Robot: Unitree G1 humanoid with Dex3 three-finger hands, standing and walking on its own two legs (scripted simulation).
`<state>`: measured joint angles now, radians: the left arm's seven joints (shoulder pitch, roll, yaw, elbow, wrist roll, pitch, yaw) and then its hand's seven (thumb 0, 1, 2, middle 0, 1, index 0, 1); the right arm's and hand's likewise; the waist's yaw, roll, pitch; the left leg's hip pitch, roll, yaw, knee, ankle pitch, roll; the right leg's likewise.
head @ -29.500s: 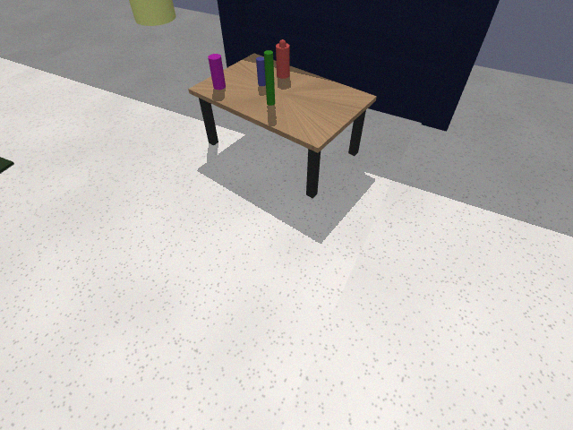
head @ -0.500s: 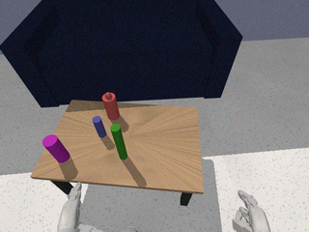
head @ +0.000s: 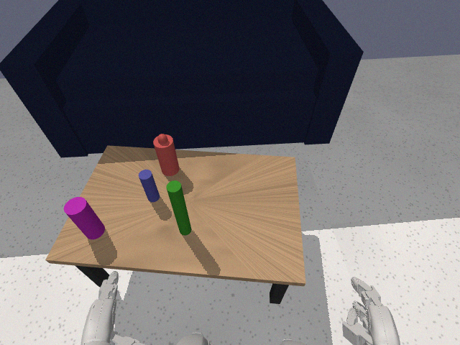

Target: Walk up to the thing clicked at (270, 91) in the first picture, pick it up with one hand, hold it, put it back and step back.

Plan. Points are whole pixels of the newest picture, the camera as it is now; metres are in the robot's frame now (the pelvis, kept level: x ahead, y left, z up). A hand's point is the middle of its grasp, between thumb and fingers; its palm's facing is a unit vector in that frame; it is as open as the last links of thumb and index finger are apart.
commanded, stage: home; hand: left
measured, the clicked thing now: (180, 210) +0.52 +0.18 -0.25
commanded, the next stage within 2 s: stand in 1.04 s
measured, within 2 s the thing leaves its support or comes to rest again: neither
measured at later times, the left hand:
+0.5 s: hand (139, 321) +0.17 +0.18 -0.05, palm faces +0.12 -0.95 -0.27, open 17.4 cm
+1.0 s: hand (137, 325) +0.17 +0.18 -0.05, palm faces +0.12 -0.95 -0.27, open 17.3 cm
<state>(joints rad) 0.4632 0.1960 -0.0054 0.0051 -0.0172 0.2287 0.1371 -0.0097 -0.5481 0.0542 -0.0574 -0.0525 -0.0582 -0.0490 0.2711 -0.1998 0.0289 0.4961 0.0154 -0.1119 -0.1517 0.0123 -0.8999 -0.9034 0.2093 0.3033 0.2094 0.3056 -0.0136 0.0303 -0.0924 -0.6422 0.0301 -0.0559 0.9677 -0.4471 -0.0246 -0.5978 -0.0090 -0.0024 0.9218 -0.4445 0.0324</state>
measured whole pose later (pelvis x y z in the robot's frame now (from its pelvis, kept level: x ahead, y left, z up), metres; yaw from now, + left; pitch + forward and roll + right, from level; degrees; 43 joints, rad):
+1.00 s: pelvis +0.00 +0.00 +0.00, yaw +0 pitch +7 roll -2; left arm 0.48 0.20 0.00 -0.03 -0.01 0.26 0.13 -0.01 -0.52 0.07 -0.06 -0.06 -0.06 -0.05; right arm 0.29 -0.20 0.02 0.49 0.01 -0.12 -0.17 0.01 -0.90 -0.90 0.21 0.30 0.21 0.31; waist -0.02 0.03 -0.11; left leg -0.66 0.03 -0.06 0.99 -0.46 -0.03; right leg -0.61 -0.01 -0.01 0.94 -0.45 0.03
